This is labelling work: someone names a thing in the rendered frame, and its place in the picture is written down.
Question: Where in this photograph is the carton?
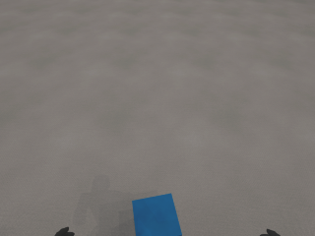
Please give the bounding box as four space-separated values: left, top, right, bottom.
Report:
132 193 182 236

